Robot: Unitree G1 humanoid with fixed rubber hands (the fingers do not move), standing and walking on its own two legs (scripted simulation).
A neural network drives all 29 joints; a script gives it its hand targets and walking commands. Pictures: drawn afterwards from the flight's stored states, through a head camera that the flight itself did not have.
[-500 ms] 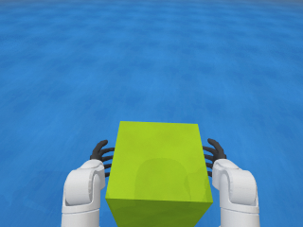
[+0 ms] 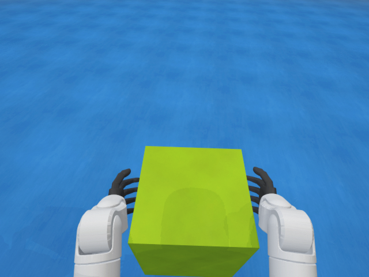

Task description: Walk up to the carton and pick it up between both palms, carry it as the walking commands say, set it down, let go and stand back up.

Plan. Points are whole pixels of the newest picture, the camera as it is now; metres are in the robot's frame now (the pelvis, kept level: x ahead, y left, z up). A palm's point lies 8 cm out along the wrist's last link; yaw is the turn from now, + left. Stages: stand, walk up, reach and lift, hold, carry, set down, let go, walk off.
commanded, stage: carry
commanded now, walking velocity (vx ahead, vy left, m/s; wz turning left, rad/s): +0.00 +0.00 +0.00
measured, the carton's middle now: (190, 215) +0.28 +0.00 +0.00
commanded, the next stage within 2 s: none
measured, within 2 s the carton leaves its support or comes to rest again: neither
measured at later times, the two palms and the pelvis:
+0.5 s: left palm (120, 203) +0.27 +0.15 +0.08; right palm (267, 203) +0.27 -0.15 +0.08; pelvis +0.00 +0.00 +0.00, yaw +0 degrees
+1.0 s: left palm (122, 203) +0.27 +0.14 +0.07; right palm (265, 204) +0.27 -0.15 +0.07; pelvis +0.00 +0.00 +0.00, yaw -1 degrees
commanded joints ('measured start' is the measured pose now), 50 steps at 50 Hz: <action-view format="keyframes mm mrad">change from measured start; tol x2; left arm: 1 -536 -929 -695 -106 -423 -36 -266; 50 -502 -883 -634 -21 -333 -184 -254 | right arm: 1 -470 939 693 -69 412 -11 264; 50 -449 877 636 2 327 -159 262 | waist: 1 1 7 -232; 50 5 -2 -227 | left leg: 1 64 96 -46 -112 55 41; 50 87 106 -22 -106 67 34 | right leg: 1 123 -82 28 -73 51 -52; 50 136 -92 27 -65 69 -46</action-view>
